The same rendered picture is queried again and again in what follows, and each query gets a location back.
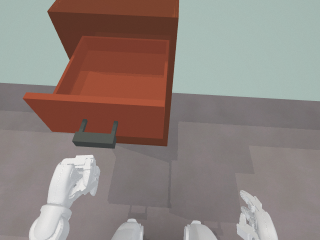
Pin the handle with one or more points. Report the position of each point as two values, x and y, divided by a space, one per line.
95 140

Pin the drawer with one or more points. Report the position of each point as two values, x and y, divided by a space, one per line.
109 79

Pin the cabinet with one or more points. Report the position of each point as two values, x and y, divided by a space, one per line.
136 19

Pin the right robot hand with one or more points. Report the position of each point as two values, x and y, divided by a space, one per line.
260 225

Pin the left robot forearm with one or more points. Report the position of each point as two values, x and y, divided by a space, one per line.
52 224

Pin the right robot thigh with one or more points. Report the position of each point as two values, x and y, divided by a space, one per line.
197 231

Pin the robot right shin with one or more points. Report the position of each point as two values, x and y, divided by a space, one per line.
196 222

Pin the left robot hand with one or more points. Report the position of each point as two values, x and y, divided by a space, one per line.
80 171

